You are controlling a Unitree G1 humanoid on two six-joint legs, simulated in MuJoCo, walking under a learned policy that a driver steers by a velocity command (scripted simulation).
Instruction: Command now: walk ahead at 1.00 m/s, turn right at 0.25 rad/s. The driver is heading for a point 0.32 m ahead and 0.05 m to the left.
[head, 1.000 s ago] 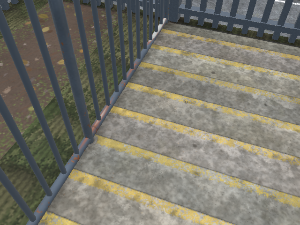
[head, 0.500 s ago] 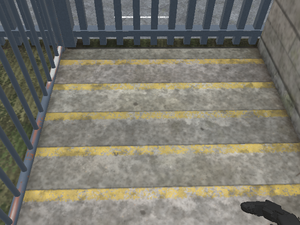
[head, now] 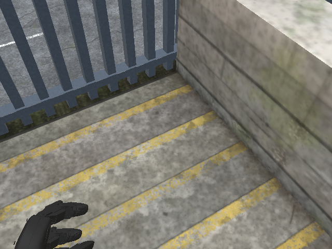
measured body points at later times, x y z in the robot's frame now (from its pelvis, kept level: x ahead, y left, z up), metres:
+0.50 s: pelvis +0.39 -0.01 +0.00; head +0.43 -0.03 +0.45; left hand +0.40 +0.26 -0.13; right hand +0.61 -0.25 -0.09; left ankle +0.59 +0.09 -0.70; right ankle +0.27 -0.07 -0.73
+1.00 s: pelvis +0.51 -0.03 +0.00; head +0.52 -0.05 +0.45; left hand +0.61 +0.22 -0.12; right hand +0.63 -0.29 -0.13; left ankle +0.58 +0.07 -0.73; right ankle +0.52 -0.17 -0.73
